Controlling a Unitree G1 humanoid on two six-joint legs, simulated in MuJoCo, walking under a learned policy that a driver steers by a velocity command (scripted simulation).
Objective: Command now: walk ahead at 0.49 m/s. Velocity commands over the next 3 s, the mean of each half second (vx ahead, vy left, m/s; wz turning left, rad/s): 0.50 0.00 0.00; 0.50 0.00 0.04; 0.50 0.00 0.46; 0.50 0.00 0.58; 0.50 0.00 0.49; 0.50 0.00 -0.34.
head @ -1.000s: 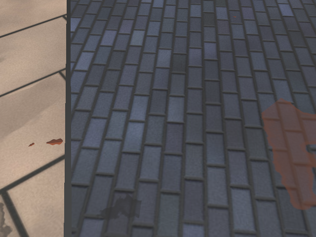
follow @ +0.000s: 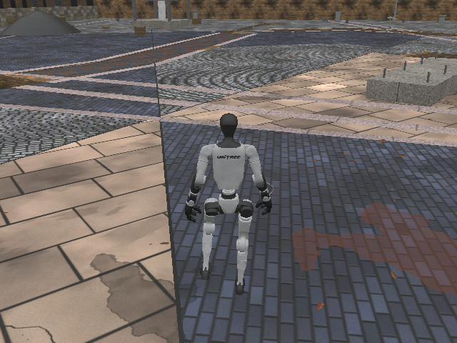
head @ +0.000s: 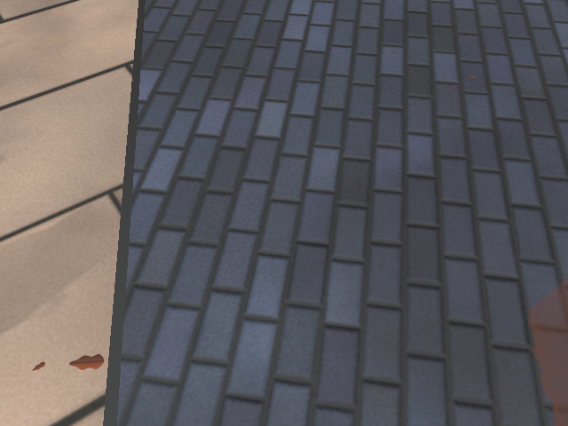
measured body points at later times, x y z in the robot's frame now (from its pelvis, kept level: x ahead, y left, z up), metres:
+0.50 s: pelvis +0.29 +0.08 +0.00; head +0.31 +0.09 +0.45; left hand +0.39 +0.35 -0.13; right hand +0.35 -0.19 -0.12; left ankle +0.31 +0.15 -0.75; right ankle +0.30 -0.09 -0.66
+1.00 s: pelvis +0.57 +0.01 -0.01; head +0.60 +0.00 +0.44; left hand +0.68 +0.28 -0.13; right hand +0.62 -0.27 -0.15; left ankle +0.49 +0.16 -0.65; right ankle +0.62 -0.07 -0.75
